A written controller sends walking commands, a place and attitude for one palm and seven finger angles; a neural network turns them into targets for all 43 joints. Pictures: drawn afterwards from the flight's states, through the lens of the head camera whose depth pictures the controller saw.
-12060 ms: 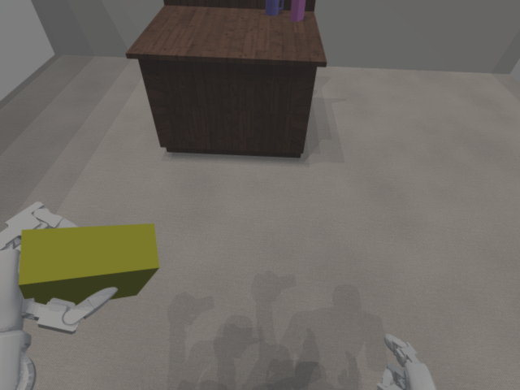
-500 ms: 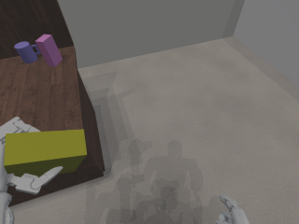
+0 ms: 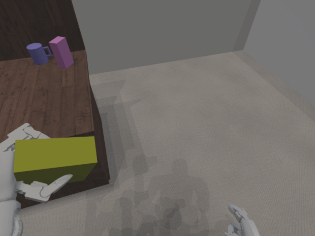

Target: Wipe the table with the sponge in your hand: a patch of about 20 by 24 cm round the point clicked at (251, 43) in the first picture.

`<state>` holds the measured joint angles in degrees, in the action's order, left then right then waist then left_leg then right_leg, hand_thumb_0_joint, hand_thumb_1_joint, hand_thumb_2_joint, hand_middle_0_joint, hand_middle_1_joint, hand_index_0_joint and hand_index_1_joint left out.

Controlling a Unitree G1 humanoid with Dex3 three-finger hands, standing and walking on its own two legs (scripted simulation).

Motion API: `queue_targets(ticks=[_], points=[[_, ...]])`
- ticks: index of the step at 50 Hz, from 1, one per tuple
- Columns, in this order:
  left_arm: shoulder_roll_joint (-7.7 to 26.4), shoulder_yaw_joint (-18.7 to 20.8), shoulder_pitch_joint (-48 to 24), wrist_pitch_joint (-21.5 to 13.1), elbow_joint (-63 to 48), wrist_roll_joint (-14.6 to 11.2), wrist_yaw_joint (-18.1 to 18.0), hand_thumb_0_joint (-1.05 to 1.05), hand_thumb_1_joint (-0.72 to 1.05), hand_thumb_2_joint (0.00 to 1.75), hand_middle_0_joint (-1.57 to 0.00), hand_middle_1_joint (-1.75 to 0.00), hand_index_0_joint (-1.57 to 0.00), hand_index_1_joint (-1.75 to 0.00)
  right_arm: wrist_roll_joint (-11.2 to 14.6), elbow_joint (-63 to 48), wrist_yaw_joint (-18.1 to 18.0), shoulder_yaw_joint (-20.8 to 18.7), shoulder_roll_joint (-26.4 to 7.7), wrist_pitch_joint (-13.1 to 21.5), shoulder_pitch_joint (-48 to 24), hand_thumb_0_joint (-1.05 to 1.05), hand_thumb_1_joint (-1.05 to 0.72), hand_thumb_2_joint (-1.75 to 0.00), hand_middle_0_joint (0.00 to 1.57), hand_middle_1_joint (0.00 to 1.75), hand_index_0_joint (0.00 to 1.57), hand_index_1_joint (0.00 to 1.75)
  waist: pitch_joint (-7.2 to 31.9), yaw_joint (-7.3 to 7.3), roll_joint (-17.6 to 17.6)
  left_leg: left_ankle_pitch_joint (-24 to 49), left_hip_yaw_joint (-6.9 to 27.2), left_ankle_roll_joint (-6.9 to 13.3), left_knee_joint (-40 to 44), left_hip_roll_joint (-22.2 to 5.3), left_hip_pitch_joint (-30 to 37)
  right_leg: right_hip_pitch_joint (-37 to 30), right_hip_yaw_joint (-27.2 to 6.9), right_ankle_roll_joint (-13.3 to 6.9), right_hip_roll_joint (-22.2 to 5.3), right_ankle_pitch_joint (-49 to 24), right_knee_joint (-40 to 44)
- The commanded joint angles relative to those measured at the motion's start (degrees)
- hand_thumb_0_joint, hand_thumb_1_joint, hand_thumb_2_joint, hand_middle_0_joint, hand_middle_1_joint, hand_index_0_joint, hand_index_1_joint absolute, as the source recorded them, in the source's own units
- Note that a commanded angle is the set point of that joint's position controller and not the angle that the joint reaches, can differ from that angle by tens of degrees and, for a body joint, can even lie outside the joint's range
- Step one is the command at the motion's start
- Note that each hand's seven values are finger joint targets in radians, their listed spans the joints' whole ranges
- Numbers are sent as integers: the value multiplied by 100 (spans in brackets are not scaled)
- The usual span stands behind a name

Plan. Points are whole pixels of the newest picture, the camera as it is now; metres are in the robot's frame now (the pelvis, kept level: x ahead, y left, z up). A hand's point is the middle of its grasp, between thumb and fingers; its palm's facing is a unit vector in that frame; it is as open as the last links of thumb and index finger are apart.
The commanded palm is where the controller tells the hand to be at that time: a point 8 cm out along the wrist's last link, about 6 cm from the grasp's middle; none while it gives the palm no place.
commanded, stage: come to a stop and stand still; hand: left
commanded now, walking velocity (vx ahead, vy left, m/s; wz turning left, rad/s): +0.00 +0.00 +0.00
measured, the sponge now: (67, 162) +0.23 +0.20 +0.14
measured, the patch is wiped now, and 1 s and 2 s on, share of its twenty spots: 0.00 0.00 0.00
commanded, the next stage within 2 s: look again from close up in 0.38 s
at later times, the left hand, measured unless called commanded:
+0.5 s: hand (34, 154) +0.23 +0.26 +0.16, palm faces +0.37 -0.81 -0.46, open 9.4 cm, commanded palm +0.17 +0.30 +0.18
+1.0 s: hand (21, 128) +0.28 +0.30 +0.17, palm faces +0.39 -0.86 -0.33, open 9.4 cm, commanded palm +0.21 +0.34 +0.18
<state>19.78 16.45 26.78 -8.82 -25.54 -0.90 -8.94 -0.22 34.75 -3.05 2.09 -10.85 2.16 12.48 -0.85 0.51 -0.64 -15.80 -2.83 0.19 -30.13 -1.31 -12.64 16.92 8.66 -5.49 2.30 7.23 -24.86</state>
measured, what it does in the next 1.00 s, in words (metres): shifts its weight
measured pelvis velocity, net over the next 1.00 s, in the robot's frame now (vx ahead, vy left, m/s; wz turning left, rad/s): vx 0.05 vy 0.06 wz -0.02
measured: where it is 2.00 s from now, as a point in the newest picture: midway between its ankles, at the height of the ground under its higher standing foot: outside the picture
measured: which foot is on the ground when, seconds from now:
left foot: down 0.00-1.00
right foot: down 0.00-1.00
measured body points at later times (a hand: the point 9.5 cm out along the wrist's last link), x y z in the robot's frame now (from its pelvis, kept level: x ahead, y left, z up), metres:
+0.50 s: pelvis +0.01 +0.02 +0.00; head +0.02 +0.02 +0.45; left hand +0.20 +0.30 +0.18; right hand +0.16 -0.21 -0.09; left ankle +0.00 +0.12 -0.73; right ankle +0.08 -0.05 -0.73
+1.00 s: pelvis +0.05 +0.06 +0.00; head +0.07 +0.08 +0.45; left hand +0.25 +0.35 +0.19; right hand +0.24 -0.15 -0.06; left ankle +0.00 +0.12 -0.73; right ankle +0.08 -0.05 -0.73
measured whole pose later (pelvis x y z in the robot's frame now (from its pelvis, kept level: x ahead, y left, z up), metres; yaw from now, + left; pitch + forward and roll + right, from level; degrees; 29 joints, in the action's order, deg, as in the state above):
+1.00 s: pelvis +0.05 +0.06 +0.00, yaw -1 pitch -1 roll -1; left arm 20.5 20.4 20.8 -14.4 -26.6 -2.3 -6.0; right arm -0.5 31.9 0.3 1.6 -10.9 9.0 10.9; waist -3.4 2.1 1.8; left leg -20.2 -5.0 4.0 -29.0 2.2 -8.4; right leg 15.1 4.4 -0.9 0.0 12.0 -27.9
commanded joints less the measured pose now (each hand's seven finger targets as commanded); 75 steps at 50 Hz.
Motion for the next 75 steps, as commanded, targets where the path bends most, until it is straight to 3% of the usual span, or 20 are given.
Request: queue_targets(ticks=[1,8,16,23,24,25,26,27,31,32,36,37,41,44,51,56,62,71,73,75], points=[[1074,766,-486,-402,-1294,-20,-133,0,10,130,-120,-160,-120,-160,1,-953,-118,-206,-686,250,-514,0,-90,-90,20,30,20,30,215,7,-259,-986,577,240,1094,-467,-642,-562,-1456,502,-932,2093,1039],[960,768,-415,-469,-1194,7,-101,0,10,130,-120,-160,-120,-160,32,-976,-125,-210,-709,405,-464,0,-90,-90,20,30,20,30,427,32,-616,-431,795,219,1480,-746,-1201,-1471,-948,569,-555,308,17],[949,742,-585,-533,-1106,4,-92,0,10,130,-120,-160,-120,-160,17,-840,-93,-283,-744,474,-359,0,-90,-90,20,30,20,30,396,-15,53,-765,462,138,743,-325,-884,-810,-1668,383,-996,1289,764],[1002,827,-393,-581,-1244,-20,-126,0,10,130,-120,-160,-120,-160,6,-892,-121,-268,-732,452,-453,0,-90,-90,20,30,20,30,458,1,-268,-380,683,161,1085,-470,-816,-975,-1349,429,-799,787,471],[5753,4209,-6599,-1064,-2711,806,-59,0,10,130,-120,-160,-120,-160,-163,-602,-80,-424,-813,837,628,0,-90,-90,20,30,20,30,-369,13,868,116,57,176,211,-302,-1071,-128,-1415,1282,-573,404,852],[2397,2068,-3501,-856,723,176,255,0,10,130,-120,-160,-120,-160,-43,-460,-46,-258,-285,799,-10,0,-90,-90,20,30,20,30,1132,20,587,85,290,218,16,-40,-536,-681,-1393,546,-1155,735,601],[1533,1475,-1942,-833,1002,-31,366,0,10,130,-120,-160,-120,-160,69,-887,-45,-393,-580,933,-9,0,-90,-90,20,30,20,30,616,374,196,-271,98,82,-78,142,-211,-375,-2212,592,-1098,1190,1234],[734,817,-1315,-939,1006,-223,441,0,10,130,-120,-160,-120,-160,114,-937,73,-381,-617,980,-153,0,-90,-90,20,30,20,30,710,278,-471,-414,18,106,310,107,-150,-660,-2117,441,-1200,1303,1147],[859,570,-600,-1094,-673,-218,331,0,10,130,-120,-160,-120,-160,140,-1051,290,-341,-741,1044,-264,0,-90,-90,20,30,20,30,401,293,-276,-511,452,243,1299,-254,-722,-1256,-1386,579,-703,1269,405],[937,668,-586,-1048,-721,-213,309,0,10,130,-120,-160,-120,-160,151,-1076,298,-326,-765,1065,-343,0,-90,-90,20,30,20,30,305,276,-420,-388,572,222,1510,-370,-844,-1318,-1194,500,-570,998,123],[1371,1295,-847,-1032,-912,-206,215,0,10,130,-120,-160,-120,-160,120,-1149,212,-371,-769,1102,-298,0,-90,-90,20,30,20,30,576,218,319,419,645,178,1233,-402,-756,-1575,-1043,469,-586,-78,-89],[1636,1520,-1076,-1040,-1083,-203,194,0,10,130,-120,-160,-120,-160,99,-1142,191,-354,-765,1093,-340,0,-90,-90,20,30,20,30,565,187,135,576,629,126,1184,-346,-618,-1483,-1086,444,-588,-226,-71],[1299,1221,-1260,-1055,-1349,-206,229,0,10,130,-120,-160,-120,-160,55,-1125,174,-359,-722,1109,-349,0,-90,-90,20,30,20,30,917,114,-497,1971,526,-62,755,-277,36,-1483,-1017,336,-639,-1370,-212],[1025,938,-1102,-1001,-1422,-198,244,0,10,130,-120,-160,-120,-160,40,-1106,224,-370,-761,1094,-348,0,-90,-90,20,30,20,30,1092,82,-478,2612,418,-203,517,-280,331,-1458,-1004,268,-635,-1761,-303],[930,850,-904,-797,-1181,-191,211,0,10,130,-120,-160,-120,-160,20,-1214,249,-386,-836,754,-451,0,-90,-90,20,30,20,30,763,54,-292,1989,312,-269,572,-328,-29,-1211,-1017,175,-528,-1070,-629],[1065,964,-1047,-738,-1379,-215,227,0,10,130,-120,-160,-120,-160,19,-1382,228,-371,-831,552,-526,0,-90,-90,20,30,20,30,699,71,-368,2551,235,-336,473,-401,58,-1057,-870,160,-426,-747,-949],[1125,995,-1065,-760,-1610,-246,230,0,10,130,-120,-160,-120,-160,50,-1430,268,-397,-886,484,-573,0,-90,-90,20,30,20,30,697,64,-511,2531,224,-446,13,-214,-267,-1190,-1218,-19,-665,-1111,-1179],[1196,1205,-908,-832,-1528,-277,195,0,10,130,-120,-160,-120,-160,116,-1343,287,-469,-890,305,-578,0,-90,-90,20,30,20,30,650,52,-59,1520,425,-343,-335,-144,-591,-703,-1455,-33,-855,-249,-1531],[1171,1199,-969,-822,-1571,-298,215,0,10,130,-120,-160,-120,-160,109,-1325,269,-453,-897,286,-625,0,-90,-90,20,30,20,30,547,20,-483,1722,644,-424,265,-333,-354,-368,-980,162,-540,108,-1908],[1149,1163,-1060,-819,-1655,-296,243,0,10,130,-120,-160,-120,-160,46,-1357,298,-516,-900,371,-640,0,-90,-90,20,30,20,30,341,34,-1275,3479,692,-659,748,-538,175,-103,47,364,-168,1242,-1781]])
